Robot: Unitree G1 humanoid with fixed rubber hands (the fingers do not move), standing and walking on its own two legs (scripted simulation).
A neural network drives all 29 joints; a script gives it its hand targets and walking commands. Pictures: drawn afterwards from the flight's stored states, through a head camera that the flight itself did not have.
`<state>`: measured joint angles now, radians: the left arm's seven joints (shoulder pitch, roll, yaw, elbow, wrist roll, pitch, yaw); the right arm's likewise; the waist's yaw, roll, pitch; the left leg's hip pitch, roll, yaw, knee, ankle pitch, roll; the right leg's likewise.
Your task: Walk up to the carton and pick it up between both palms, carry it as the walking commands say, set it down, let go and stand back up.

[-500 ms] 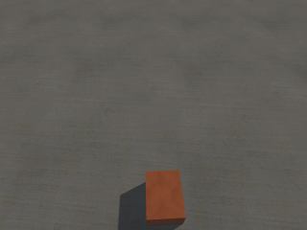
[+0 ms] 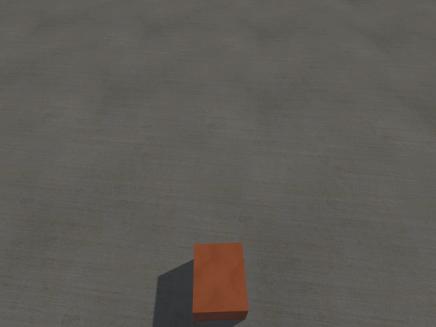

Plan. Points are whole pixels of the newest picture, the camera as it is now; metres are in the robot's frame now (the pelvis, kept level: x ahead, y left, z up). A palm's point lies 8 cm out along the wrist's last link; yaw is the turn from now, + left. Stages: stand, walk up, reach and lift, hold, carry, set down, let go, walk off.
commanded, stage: walk up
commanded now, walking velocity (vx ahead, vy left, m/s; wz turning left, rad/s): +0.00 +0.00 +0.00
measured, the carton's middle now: (219, 280) +0.43 +0.02 -0.70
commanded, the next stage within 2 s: stand in 0.04 s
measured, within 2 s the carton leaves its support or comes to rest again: neither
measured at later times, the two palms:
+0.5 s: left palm out of the picture -0.01 +0.20 -0.15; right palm out of the picture +0.00 -0.21 -0.14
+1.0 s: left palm out of the picture +0.08 +0.22 -0.15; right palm out of the picture +0.10 -0.23 -0.15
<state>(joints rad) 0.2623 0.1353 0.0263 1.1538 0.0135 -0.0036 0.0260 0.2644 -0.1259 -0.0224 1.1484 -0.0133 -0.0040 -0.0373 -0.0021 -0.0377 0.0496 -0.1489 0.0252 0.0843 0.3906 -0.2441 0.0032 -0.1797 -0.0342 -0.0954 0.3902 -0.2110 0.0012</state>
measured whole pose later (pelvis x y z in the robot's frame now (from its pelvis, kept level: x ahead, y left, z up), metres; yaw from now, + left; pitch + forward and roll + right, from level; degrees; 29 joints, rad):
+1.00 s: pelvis -0.01 -0.01 -0.02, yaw +2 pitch +8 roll +0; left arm 0.12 0.20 -0.03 0.78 -0.08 0.27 0.05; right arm 0.13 -0.19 0.04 0.79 0.09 0.27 -0.06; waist 0.01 -0.01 -0.02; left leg -0.45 0.02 0.05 0.63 -0.33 0.00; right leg -0.47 -0.04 -0.10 0.64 -0.30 -0.02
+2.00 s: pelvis -0.08 +0.01 -0.10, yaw -2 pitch +27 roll +0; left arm -0.57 0.14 0.20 0.73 -0.03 0.35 0.03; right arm -0.57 -0.16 -0.14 0.72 0.00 0.37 -0.02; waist 0.03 0.00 -0.04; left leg -1.16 0.03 0.05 1.09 -0.40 0.01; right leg -1.20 -0.03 -0.03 1.06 -0.34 0.00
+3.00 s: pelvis -0.09 +0.00 -0.21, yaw +0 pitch +54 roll +1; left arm -1.10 0.23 0.34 0.91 0.00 0.09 0.04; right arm -1.15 -0.25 -0.29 0.93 -0.04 0.10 -0.04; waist 0.01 -0.01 -0.14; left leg -1.92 0.01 0.01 1.43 -0.45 0.00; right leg -1.94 -0.01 0.01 1.41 -0.40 0.01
